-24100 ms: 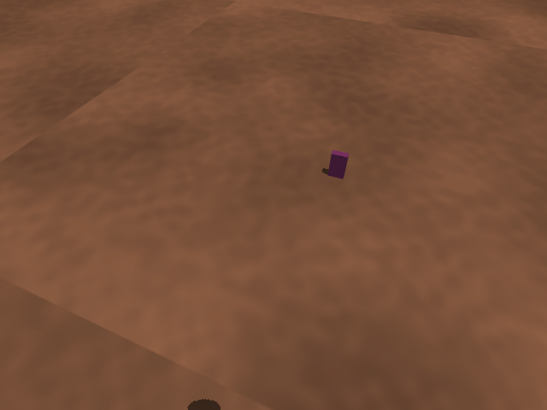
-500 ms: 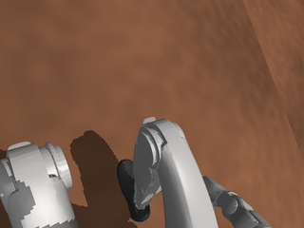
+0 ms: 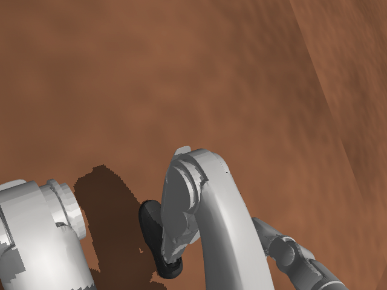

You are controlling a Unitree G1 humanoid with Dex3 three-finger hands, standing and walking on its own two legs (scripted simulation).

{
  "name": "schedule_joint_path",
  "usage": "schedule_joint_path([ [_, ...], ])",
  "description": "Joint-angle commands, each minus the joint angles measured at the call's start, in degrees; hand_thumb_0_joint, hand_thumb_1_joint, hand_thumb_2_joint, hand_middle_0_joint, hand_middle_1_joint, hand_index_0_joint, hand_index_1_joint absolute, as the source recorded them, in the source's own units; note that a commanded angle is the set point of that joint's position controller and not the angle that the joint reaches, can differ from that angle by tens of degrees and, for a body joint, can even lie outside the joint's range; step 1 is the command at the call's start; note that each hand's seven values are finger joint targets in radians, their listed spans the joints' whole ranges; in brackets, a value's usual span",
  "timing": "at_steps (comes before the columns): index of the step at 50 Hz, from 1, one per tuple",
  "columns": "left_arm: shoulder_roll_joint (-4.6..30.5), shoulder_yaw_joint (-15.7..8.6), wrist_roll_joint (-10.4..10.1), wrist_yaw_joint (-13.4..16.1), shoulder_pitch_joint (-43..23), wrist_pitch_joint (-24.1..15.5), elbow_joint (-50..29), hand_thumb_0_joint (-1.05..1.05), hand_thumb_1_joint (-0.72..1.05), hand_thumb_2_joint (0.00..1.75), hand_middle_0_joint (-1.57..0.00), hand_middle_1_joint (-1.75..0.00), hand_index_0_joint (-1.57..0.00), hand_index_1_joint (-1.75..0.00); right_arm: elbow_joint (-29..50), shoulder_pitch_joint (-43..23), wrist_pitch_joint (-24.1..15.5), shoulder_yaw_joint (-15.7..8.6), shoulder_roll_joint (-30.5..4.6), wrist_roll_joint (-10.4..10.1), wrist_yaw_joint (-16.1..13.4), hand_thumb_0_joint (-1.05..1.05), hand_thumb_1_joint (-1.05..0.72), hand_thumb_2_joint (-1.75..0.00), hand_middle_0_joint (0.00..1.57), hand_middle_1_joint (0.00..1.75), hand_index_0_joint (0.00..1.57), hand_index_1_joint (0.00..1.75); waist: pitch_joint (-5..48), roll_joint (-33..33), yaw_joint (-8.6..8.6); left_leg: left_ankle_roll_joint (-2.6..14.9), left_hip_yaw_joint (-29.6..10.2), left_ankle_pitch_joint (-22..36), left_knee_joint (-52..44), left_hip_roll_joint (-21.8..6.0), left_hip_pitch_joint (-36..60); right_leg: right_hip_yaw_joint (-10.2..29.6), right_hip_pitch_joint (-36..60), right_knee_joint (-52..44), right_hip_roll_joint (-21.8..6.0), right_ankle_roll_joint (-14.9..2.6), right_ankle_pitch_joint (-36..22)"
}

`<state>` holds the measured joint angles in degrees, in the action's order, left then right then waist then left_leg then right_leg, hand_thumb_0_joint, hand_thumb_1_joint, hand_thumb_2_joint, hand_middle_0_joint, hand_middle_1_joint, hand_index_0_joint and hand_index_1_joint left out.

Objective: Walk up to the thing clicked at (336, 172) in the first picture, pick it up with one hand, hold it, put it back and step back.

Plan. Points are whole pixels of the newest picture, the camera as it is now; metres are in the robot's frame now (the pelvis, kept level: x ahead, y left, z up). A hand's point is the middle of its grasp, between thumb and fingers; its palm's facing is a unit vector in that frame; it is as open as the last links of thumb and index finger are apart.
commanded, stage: lower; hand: left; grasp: from the side
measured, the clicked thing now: out of the picture +0.43 +0.31 -0.19
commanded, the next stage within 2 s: loosen in 0.36 s
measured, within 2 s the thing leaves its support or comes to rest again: rests again in 0.36 s
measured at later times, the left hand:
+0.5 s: hand out of the picture +0.41 +0.33 -0.18, palm faces +0.52 -0.85 +0.00, open 8.0 cm
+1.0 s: hand out of the picture +0.41 +0.33 -0.18, palm faces +0.52 -0.86 +0.01, open 14.3 cm
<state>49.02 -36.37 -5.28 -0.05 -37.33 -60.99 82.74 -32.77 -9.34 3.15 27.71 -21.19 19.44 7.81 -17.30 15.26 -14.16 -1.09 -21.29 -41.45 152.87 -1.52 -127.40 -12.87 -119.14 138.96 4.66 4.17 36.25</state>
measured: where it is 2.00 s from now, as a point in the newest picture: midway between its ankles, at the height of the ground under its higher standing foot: (116, 280)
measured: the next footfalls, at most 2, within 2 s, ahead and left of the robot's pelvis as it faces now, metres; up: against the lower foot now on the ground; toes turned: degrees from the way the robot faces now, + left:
none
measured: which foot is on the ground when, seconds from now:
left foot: down 0.00-1.00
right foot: down 0.00-1.00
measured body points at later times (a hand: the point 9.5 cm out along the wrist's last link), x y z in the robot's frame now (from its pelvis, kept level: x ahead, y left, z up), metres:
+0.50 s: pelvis +0.00 +0.00 +0.00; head +0.22 +0.20 +0.33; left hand +0.38 +0.38 -0.18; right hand +0.18 -0.24 -0.03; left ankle +0.08 +0.13 -0.25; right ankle +0.14 -0.12 -0.25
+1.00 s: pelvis -0.01 +0.01 +0.00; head +0.22 +0.21 +0.33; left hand +0.37 +0.37 -0.18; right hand +0.18 -0.23 -0.03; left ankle +0.08 +0.13 -0.25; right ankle +0.14 -0.12 -0.25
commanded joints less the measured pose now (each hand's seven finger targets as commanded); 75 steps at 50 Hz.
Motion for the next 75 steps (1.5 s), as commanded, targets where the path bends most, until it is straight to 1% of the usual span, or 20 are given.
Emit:
schedule_joint_path([
  [1,11.8,-1.0,-0.9,0.8,-10.1,-4.8,-8.2,0.0,0.27,1.25,-1.32,-1.43,-1.35,-1.41,0.8,2.8,0.4,-6.3,-20.4,0.7,-1.0,0.0,-0.9,-0.9,0.2,0.3,0.2,0.3,33.9,-31.3,-5.05,-0.41,5.7,9.1,-18.7,-3.7,22.2,-6.9,16.6,-9.5,1.4,-3.98,-10.8],
  [4,11.0,0.5,-0.5,0.5,-10.2,-4.9,-7.2,0.0,0.28,1.25,-1.34,-1.43,-1.37,-1.42,1.3,1.8,0.3,-6.1,-20.6,0.7,-1.1,0.0,-0.9,-0.9,0.2,0.3,0.2,0.3,32.4,-30.9,-5.64,-0.38,5.3,7.9,-19.1,-3.8,21.5,-7.3,15.3,-9.4,1.4,-4.04,-9.9],
  [13,12.3,-0.6,-0.8,1.1,-8.0,-5.4,-7.1,0.0,0.26,1.23,-1.33,-1.41,-1.35,-1.4,1.7,1.1,0.3,-5.5,-20.9,0.9,-1.2,0.0,-0.91,-0.9,0.2,0.3,0.2,0.3,32.3,-31.1,-4.83,-0.49,4.8,8.8,-19.0,-4.0,22.0,-7.8,16.2,-9.2,1.8,-4.14,-10.5],
  [20,10.6,1.5,-0.5,1.2,-8.4,-5.8,-6.3,0.0,0.3,1.23,-1.33,-1.4,-1.35,-1.39,1.6,0.7,0.0,-5.2,-20.9,1.2,-1.2,0.0,-0.91,-0.9,0.2,0.3,0.2,0.3,31.3,-31.5,-5.77,-0.69,4.3,9.5,-19.0,-4.2,22.8,-8.1,15.8,-9.0,1.8,-4.04,-11.1],
  [24,11.1,1.1,-0.6,1.2,-6.9,-5.9,-6.0,0.0,0.21,1.15,-1.39,-1.38,-1.42,-1.36,2.0,0.6,0.1,-5.1,-20.8,1.1,-1.2,0.0,-0.91,-0.9,0.2,0.3,0.2,0.3,30.6,-30.5,-4.99,-0.43,4.5,7.5,-19.0,-4.1,21.2,-8.2,15.9,-9.6,2.1,-4.09,-9.7],
  [25,10.1,2.3,-0.8,1.1,-7.3,-6.1,-6.8,0.0,0.13,1.07,-1.31,-1.3,-1.34,-1.28,2.5,0.0,0.0,-5.0,-20.7,1.1,-1.2,0.0,-0.92,-0.89,0.2,0.3,0.2,0.3,30.3,-30.3,-5.29,-0.38,4.4,6.7,-19.1,-4.1,21.0,-8.4,15.0,-9.5,2.0,-4.17,-8.9],
  [31,9.3,2.5,-1.2,1.3,-7.9,-6.5,-7.1,0.0,-0.08,0.59,-1.02,-0.88,-1.05,-0.85,2.1,0.2,-0.1,-5.0,-21.0,1.0,-1.1,0.0,-0.93,-0.89,0.2,0.3,0.2,0.3,30.5,-31.7,-5.26,-1.15,2.9,8.3,-20.4,-4.5,23.9,-8.8,14.3,-8.5,1.9,-4.22,-10.1],
  [35,10.8,2.6,-0.8,1.6,-9.8,-6.7,-7.2,0.0,-0.29,0.38,-0.72,-0.59,-0.73,-0.57,1.9,-0.1,-0.1,-4.9,-21.0,1.2,-1.2,0.0,-0.92,-0.9,0.2,0.3,0.2,0.3,29.1,-31.8,-5.87,-0.84,3.2,7.1,-19.9,-4.4,22.4,-8.6,14.2,-8.9,1.9,-4.11,-9.5],
  [37,9.2,3.7,-1.0,1.5,-10.5,-6.9,-7.1,0.0,-0.35,0.3,-0.63,-0.5,-0.64,-0.48,2.2,-0.4,-0.2,-4.6,-20.6,1.3,-1.1,0.0,-0.92,-0.9,0.2,0.3,0.2,0.3,29.3,-30.6,-6.39,-0.64,3.4,6.6,-19.4,-4.3,21.7,-8.5,14.6,-9.4,1.9,-3.97,-9.3],
  [39,11.4,2.6,-0.6,1.9,-10.0,-7.1,-7.6,0.0,-0.43,0.24,-0.57,-0.43,-0.58,-0.42,2.1,0.0,-0.1,-4.7,-20.8,1.3,-1.1,0.0,-0.93,-0.9,0.2,0.3,0.2,0.3,29.4,-31.8,-5.52,-0.74,3.3,6.7,-19.9,-4.3,22.4,-8.4,14.5,-9.1,1.9,-4.14,-9.2],
  [52,10.7,2.4,-0.9,2.3,-8.4,-6.9,-6.7,0.0,-0.61,0.0,-0.19,-0.07,-0.19,-0.06,2.7,-0.5,0.1,-4.3,-20.7,1.4,-1.0,0.0,-0.93,-0.9,0.2,0.3,0.2,0.3,29.6,-31.3,-5.33,-0.65,3.4,8.1,-19.5,-4.3,22.3,-8.6,15.6,-9.3,2.1,-4.04,-10.1],
  [57,15.0,0.8,-0.6,1.7,-9.4,-7.2,-10.2,0.0,-0.56,0.03,-0.09,-0.04,-0.1,-0.03,2.6,0.0,0.2,-4.3,-20.9,1.3,-1.3,0.0,-0.91,-0.9,0.2,0.3,0.2,0.3,31.3,-32.7,-4.75,-0.49,4.0,8.0,-19.5,-4.4,22.6,-8.1,16.3,-9.7,2.3,-4.17,-9.9],
  [59,18.7,-2.1,-0.5,1.3,-9.7,-6.7,-14.3,0.0,-0.57,0.03,-0.09,-0.04,-0.1,-0.03,2.4,0.7,0.3,-4.9,-21.2,1.1,-1.6,0.0,-0.91,-0.9,0.2,0.3,0.2,0.3,33.5,-35.1,-3.37,-0.82,4.2,9.5,-20.0,-4.6,25.1,-7.5,16.8,-9.4,2.2,-4.33,-10.6],
  [62,18.7,-2.3,-0.6,0.0,-6.5,-4.1,-15.1,0.0,-0.59,0.03,-0.09,-0.04,-0.1,-0.03,2.7,1.6,0.8,-5.7,-21.3,0.3,-1.7,0.0,-0.92,-0.9,0.2,0.3,0.2,0.3,35.6,-38.2,-2.11,-1.3,4.3,9.9,-22.1,-4.8,27.4,-7.2,15.7,-8.8,1.7,-4.66,-10.3],
  [64,22.0,-4.3,-1.2,-1.0,-10.3,-2.5,-24.0,0.0,-0.6,0.04,-0.08,-0.04,-0.09,-0.03,2.8,2.5,1.2,-7.2,-21.4,-0.5,-2.1,0.0,-0.92,-0.9,0.2,0.3,0.2,0.3,38.8,-42.5,-0.75,-1.69,4.8,10.5,-23.4,-4.7,29.6,-6.5,14.6,-8.7,1.4,-4.89,-10.5],
  [66,19.5,-3.4,-1.6,-3.2,-8.9,0.6,-27.1,0.0,-0.61,0.04,-0.09,-0.05,-0.1,-0.04,3.2,3.8,1.6,-8.7,-20.8,-1.6,-2.4,0.0,-0.92,-0.9,0.2,0.3,0.2,0.3,40.3,-44.5,0.1,-2.03,4.9,10.7,-25.5,-4.6,31.1,-6.1,13.6,-8.8,1.1,-5.24,-10.2],
  [67,15.7,-1.4,-1.6,-4.6,-5.2,3.0,-23.8,0.0,-0.61,0.03,-0.09,-0.06,-0.1,-0.05,2.8,4.9,1.8,-9.3,-20.0,-2.3,-2.4,0.0,-0.92,-0.9,0.2,0.3,0.2,0.3,40.1,-43.8,0.16,-1.8,5.5,10.1,-25.9,-4.3,30.1,-5.8,13.3,-9.3,1.0,-5.3,-9.8],
  [69,12.9,1.1,-2.0,-7.2,-6.0,6.3,-26.8,0.0,-0.61,0.03,-0.08,-0.06,-0.1,-0.04,2.5,5.9,1.7,-11.2,-19.4,-3.7,-2.9,0.0,-0.92,-0.9,0.2,0.3,0.2,0.3,39.5,-42.4,0.11,-1.54,6.3,10.1,-26.3,-4.0,28.1,-5.2,11.3,-9.8,0.8,-5.44,-9.8],
  [71,5.0,5.5,-3.8,-9.7,-2.7,10.1,-22.6,0.0,-0.61,0.01,-0.07,-0.05,-0.09,-0.03,2.3,6.7,1.5,-12.2,-18.3,-5.2,-3.1,0.0,-0.91,-0.9,0.2,0.3,0.2,0.3,36.6,-36.1,-0.85,-0.56,7.0,8.0,-25.7,-3.4,22.8,-5.1,10.4,-11.3,0.9,-5.25,-8.9],
  [75,5.8,2.7,-7.4,-11.5,-6.2,13.2,-26.2,0.0,-0.61,0.0,-0.05,-0.04,-0.09,-0.01,2.6,8.4,0.5,-14.2,-17.6,-7.8,-3.3,0.0,-0.89,-0.89,0.2,0.3,0.2,0.3,36.8,-30.0,0.71,0.87,7.2,3.7,-25.4,-2.8,18.4,-4.4,8.8,-12.5,0.6,-5.03,-6.1],
])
